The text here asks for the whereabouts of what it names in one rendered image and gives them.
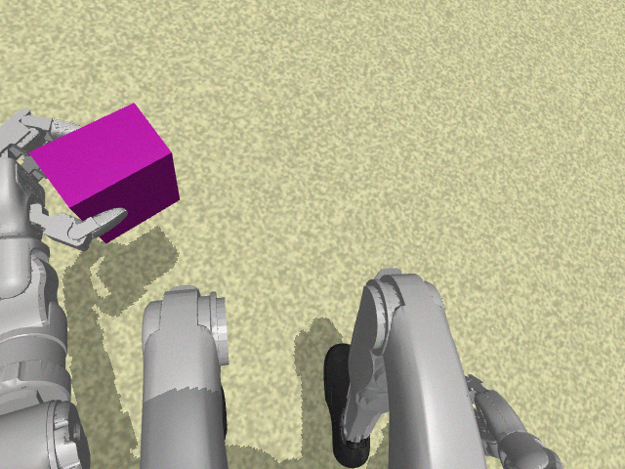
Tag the carton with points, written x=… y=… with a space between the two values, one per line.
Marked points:
x=116 y=161

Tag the left robot hand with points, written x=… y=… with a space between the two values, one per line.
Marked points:
x=22 y=199

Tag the right robot arm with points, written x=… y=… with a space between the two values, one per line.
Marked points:
x=522 y=450

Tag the right robot hand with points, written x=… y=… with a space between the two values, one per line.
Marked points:
x=495 y=418

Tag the left robot arm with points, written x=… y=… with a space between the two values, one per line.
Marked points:
x=40 y=427

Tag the right robot foot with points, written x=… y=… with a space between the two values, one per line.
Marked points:
x=336 y=386

